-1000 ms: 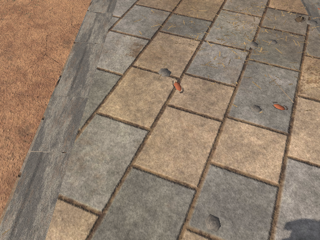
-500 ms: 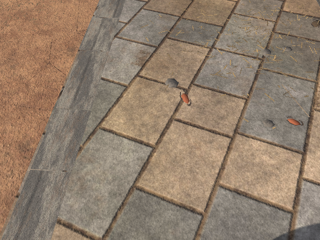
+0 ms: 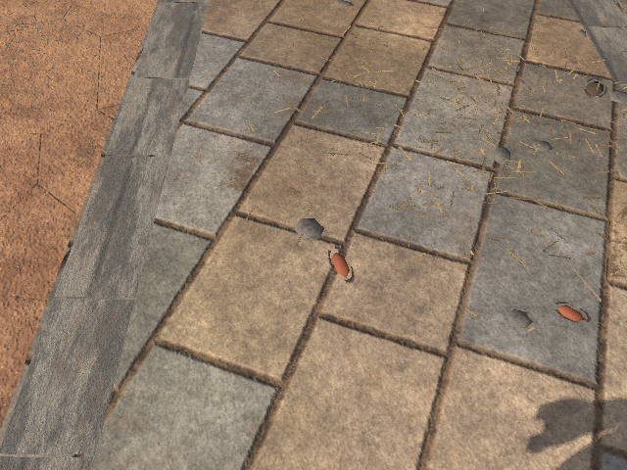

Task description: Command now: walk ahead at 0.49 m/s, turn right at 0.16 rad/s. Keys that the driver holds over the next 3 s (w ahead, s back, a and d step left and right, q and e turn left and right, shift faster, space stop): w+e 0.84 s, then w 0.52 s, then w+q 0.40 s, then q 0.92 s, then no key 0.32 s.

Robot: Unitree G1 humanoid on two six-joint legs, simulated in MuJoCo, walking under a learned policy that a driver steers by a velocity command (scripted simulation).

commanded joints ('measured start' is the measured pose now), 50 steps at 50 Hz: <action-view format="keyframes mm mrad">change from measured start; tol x32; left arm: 1 -58 35 4 -51 -8 -1 -6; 50 208 102 29 -58 11 3 1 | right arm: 1 39 -103 -14 -29 1 -19 -6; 37 -561 -135 10 -353 -15 34 11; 43 -33 -354 -55 -264 -56 2 -38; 50 -148 -142 -14 -204 -11 -14 -5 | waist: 1 6 60 72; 17 134 -147 -327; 50 44 136 -33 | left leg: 1 -18 287 -164 -171 158 71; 14 209 338 70 384 1020 1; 17 -581 42 -35 1242 -366 -73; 37 -595 133 -101 375 136 -131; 41 -91 79 -96 210 69 -64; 43 429 528 -654 156 -120 84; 50 -86 343 -335 -49 109 66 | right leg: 1 -78 -4 -7 -99 113 11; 14 331 216 -166 -465 -68 -144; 17 1002 -278 778 -665 -15 -433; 24 482 -27 272 -775 333 -245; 41 565 49 338 -405 602 -85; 44 42 218 139 262 -407 -37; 50 110 103 106 136 -196 -11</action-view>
